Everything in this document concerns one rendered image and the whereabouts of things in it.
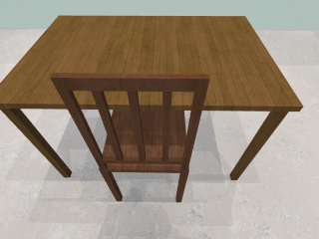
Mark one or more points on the chair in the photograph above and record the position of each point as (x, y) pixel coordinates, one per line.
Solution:
(142, 141)

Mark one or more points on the table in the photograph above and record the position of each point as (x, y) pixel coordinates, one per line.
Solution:
(243, 77)

